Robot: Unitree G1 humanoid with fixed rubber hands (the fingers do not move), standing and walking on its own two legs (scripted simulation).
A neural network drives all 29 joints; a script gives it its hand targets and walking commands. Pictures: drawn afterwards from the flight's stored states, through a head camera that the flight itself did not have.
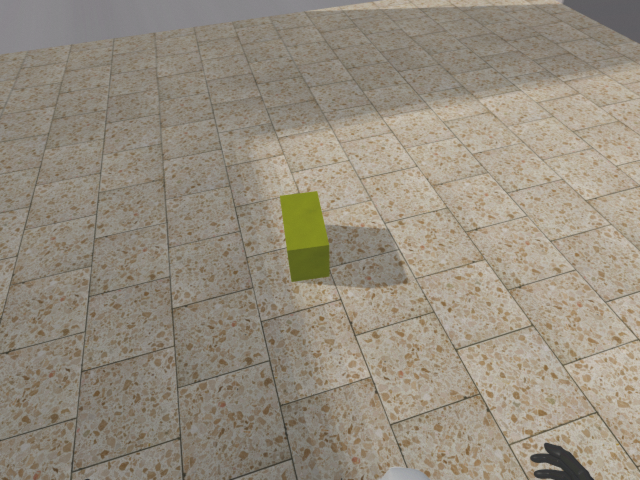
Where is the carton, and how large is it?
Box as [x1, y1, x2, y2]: [280, 191, 328, 281]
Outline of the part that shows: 316,191 280,196 292,281 328,276 328,242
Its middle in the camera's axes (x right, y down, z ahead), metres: -0.06 -0.01 +1.50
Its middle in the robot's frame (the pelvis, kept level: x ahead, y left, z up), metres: +1.04 +0.03 -0.67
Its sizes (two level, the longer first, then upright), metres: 0.277 0.147 0.192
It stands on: the floor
